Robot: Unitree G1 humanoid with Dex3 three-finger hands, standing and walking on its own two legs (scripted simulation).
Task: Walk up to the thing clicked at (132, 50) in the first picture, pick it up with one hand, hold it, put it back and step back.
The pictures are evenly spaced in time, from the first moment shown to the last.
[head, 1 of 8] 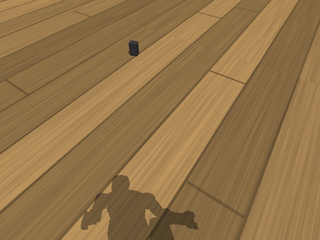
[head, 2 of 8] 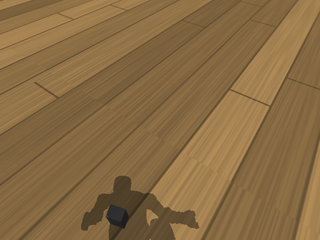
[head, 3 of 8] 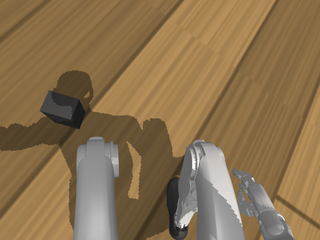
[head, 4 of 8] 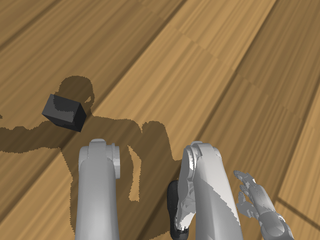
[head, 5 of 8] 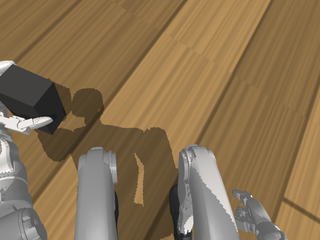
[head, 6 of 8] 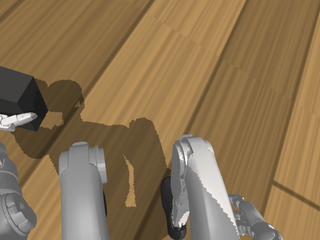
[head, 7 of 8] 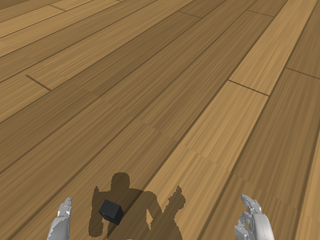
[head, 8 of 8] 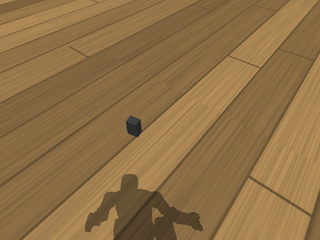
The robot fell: no
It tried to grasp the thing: yes
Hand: left
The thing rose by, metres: 0.69
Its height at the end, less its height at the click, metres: +0.00
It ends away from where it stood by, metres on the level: 0.02
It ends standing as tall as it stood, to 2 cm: yes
